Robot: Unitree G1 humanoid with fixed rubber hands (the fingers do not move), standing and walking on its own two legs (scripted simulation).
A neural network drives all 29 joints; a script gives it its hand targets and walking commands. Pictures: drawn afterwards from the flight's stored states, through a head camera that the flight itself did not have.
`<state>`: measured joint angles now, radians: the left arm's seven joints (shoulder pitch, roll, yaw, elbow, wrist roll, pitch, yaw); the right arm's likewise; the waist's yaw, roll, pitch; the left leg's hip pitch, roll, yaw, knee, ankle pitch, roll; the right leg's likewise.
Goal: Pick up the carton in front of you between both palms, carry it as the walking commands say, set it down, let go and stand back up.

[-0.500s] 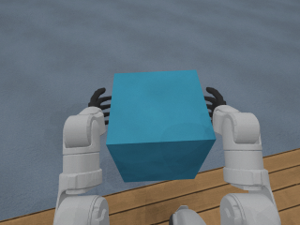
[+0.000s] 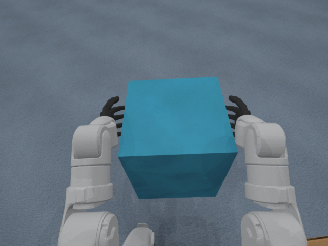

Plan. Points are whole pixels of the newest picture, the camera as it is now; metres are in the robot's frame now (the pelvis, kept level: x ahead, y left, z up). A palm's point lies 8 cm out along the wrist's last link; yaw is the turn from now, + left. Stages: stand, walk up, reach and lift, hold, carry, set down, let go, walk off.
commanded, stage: carry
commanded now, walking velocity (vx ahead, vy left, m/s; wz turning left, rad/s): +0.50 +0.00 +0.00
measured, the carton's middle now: (175, 142) +0.37 +0.02 +0.04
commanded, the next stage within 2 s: none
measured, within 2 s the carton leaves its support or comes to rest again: neither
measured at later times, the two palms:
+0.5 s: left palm (131, 60) +0.66 +0.17 +0.08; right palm (222, 61) +0.64 -0.13 +0.09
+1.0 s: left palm (140, 28) +0.87 +0.16 +0.09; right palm (215, 26) +0.88 -0.14 +0.08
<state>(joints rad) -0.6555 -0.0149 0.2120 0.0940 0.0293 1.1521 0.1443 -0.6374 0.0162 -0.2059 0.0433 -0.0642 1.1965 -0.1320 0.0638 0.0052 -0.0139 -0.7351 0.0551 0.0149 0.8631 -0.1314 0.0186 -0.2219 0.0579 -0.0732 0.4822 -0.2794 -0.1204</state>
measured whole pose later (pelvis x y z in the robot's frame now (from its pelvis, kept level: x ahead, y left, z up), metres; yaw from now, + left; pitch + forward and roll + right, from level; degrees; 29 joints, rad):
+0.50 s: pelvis +0.29 +0.04 -0.01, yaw -1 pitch +5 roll -2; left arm -0.61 -0.03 0.21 0.04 0.07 1.17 0.13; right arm -0.60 0.02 -0.20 0.07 -0.02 1.15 -0.13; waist -0.06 0.00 0.00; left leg -0.23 -0.04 0.09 0.40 -0.27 0.10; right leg -0.75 -0.07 -0.03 0.96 -0.22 0.00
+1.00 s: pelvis +0.60 +0.00 -0.01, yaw +1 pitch +5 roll +1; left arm -0.20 -0.14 0.14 -0.30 0.09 1.18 0.09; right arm -0.19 0.14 -0.12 -0.32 -0.12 1.20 -0.09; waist 0.03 0.00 -0.10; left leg -0.59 0.09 0.08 0.70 -0.20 -0.02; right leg -0.14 -0.01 -0.15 0.26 -0.21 -0.06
